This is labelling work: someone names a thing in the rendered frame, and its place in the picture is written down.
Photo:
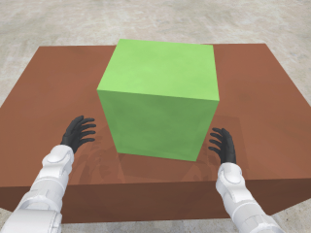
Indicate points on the left robot upper arm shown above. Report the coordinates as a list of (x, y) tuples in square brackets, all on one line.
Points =
[(35, 221)]

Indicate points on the right robot hand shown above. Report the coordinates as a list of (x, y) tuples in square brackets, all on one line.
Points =
[(226, 152)]

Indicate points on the left robot hand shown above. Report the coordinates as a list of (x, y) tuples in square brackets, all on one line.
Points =
[(73, 135)]

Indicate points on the robot left forearm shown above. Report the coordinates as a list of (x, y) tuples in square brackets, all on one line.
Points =
[(49, 187)]

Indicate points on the carton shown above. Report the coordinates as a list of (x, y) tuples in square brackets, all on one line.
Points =
[(159, 98)]

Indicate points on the pedestal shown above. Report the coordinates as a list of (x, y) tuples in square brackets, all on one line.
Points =
[(265, 114)]

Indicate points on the robot right forearm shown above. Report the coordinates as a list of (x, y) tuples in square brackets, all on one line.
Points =
[(239, 203)]

